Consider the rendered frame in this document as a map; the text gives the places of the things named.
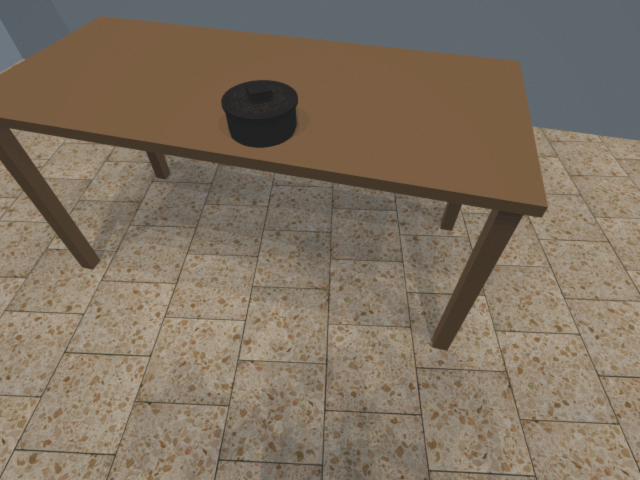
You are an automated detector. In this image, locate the lid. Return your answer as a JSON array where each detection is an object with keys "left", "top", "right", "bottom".
[{"left": 221, "top": 80, "right": 298, "bottom": 122}]

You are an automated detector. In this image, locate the table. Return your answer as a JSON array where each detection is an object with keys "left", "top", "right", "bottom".
[{"left": 0, "top": 16, "right": 548, "bottom": 351}]

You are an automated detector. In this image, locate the pot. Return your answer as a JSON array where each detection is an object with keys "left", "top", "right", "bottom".
[{"left": 226, "top": 108, "right": 297, "bottom": 148}]

